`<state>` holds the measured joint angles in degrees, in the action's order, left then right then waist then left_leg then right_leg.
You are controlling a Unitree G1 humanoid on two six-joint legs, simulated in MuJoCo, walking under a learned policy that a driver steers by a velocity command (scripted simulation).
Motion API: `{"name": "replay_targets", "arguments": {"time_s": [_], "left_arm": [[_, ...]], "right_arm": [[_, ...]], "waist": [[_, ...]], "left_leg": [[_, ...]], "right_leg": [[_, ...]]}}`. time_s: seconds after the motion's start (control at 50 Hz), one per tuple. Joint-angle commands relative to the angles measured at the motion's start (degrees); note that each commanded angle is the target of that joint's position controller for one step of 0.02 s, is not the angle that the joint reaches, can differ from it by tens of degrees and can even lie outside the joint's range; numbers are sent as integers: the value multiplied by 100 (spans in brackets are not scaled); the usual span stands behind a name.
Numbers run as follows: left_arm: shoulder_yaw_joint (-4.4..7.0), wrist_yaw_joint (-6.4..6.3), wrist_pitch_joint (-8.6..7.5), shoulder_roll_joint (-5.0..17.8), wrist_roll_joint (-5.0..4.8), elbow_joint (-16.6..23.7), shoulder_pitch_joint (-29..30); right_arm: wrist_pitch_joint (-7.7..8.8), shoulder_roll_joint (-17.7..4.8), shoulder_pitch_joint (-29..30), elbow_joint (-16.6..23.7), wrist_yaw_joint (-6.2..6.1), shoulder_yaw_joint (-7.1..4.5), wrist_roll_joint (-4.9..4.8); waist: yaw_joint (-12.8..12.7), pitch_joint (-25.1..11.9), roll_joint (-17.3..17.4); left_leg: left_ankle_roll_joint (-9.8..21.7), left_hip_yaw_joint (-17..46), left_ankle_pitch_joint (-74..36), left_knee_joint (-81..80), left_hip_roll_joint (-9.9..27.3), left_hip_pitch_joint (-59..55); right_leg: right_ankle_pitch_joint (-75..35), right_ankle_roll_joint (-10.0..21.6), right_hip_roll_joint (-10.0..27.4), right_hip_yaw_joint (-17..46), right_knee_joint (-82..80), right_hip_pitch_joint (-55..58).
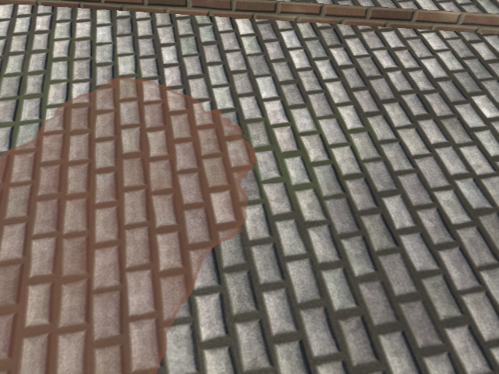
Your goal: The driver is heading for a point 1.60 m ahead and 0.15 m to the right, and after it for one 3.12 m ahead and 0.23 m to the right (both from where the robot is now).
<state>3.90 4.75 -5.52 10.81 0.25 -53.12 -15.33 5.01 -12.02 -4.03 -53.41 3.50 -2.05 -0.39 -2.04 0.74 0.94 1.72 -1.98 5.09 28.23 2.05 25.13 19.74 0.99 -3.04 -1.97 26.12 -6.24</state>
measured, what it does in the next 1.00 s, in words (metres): stands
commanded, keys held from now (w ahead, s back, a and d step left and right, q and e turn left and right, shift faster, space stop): no key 1.00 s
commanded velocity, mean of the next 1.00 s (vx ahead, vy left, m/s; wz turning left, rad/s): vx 0.02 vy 0.00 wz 0.00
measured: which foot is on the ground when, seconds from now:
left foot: down 0.00-1.00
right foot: down 0.00-1.00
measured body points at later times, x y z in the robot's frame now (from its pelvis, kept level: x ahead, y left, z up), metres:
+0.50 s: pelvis +0.01 +0.01 +0.00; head +0.03 +0.00 +0.44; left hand +0.07 +0.26 -0.14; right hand +0.17 -0.24 -0.13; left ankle +0.11 +0.10 -0.73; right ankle -0.09 -0.10 -0.73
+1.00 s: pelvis +0.01 +0.00 +0.00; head +0.03 -0.01 +0.45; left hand +0.04 +0.24 -0.15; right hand +0.14 -0.25 -0.14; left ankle +0.11 +0.10 -0.73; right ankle -0.09 -0.10 -0.73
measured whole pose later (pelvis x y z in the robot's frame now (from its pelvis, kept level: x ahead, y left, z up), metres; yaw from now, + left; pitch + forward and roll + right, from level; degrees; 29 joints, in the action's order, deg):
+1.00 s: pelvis +0.01 +0.00 +0.00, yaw +0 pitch -1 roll +1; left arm 3.8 5.4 -4.3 10.8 0.5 -58.1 -17.3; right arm 4.2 -13.0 -1.9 -62.0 3.3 -2.9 0.4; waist 0.6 2.6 0.1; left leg 1.6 -3.1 6.9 29.1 -0.9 21.5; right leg 25.7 1.1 0.2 -1.7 29.9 -3.5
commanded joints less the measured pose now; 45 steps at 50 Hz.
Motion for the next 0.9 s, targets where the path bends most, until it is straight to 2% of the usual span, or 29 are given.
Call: {"name": "replay_targets", "arguments": {"time_s": [0.02, 0.04, 0.08, 0.14, 0.22, 0.36, 0.6, 0.9], "left_arm": [[172, -19, 168, 609, 14, 162, -808], [172, -24, 181, 592, -7, 186, -741], [158, -33, 152, 448, -5, 199, -575], [195, -19, 132, 510, -9, 268, -295], [209, -5, 116, 557, 2, 241, -215], [198, 29, 99, 604, 16, 161, -133], [157, 61, 76, 637, 22, -46, -212], [108, 58, 79, 602, 24, -317, -489]], "right_arm": [[-20, -691, 209, 186, 186, -105, -85], [-39, -712, 203, 183, 194, -123, -49], [-3, -753, 209, 184, 135, -140, 5], [9, -765, 382, 165, 80, -141, -11], [-5, -788, 445, 135, 53, -164, 0], [-11, -795, 568, 57, -8, -204, 21], [-3, -746, 571, -222, -42, -211, 46], [-11, -688, 498, -545, -33, -181, 71]], "waist": [[-168, -826, 424], [-100, -716, 377], [5, -696, 152], [26, -671, 147], [71, -599, 48], [132, -341, -56], [205, -112, -201], [243, -54, -213]], "left_leg": [[638, 1048, -1532, -227, 712, -1747], [562, 1024, -1160, -254, 664, -1739], [524, 937, -938, -240, 591, -1787], [460, 845, -929, -183, 486, -1782], [404, 699, -1010, -84, 361, -1859], [272, 516, -491, -125, 170, -1830], [170, 310, -472, -150, -27, -1836], [127, 221, -620, -54, -52, -1813]], "right_leg": [[-432, -193, 311, 94, -149, -663], [-184, -149, 306, 101, -198, -822], [-163, -83, 333, 131, -215, -912], [-286, -74, 386, 151, -198, -877], [-407, -44, 457, 167, -172, -940], [-129, 73, 552, 207, -258, -1136], [-212, 212, 677, 306, -404, -1195], [-632, 228, 645, 305, -403, -1124]]}}
Keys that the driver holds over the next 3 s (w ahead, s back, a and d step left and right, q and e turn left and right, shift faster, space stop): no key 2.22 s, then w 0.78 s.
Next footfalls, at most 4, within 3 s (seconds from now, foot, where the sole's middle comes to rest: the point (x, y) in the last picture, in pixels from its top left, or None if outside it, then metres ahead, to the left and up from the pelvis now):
none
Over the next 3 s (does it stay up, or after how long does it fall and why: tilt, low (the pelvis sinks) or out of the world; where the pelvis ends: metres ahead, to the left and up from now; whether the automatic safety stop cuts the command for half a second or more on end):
stays up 0.30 -0.02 -0.03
